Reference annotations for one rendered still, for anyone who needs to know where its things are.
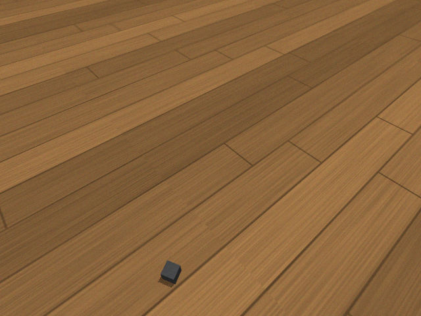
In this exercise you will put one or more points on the cube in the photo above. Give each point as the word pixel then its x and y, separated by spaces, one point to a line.
pixel 171 272

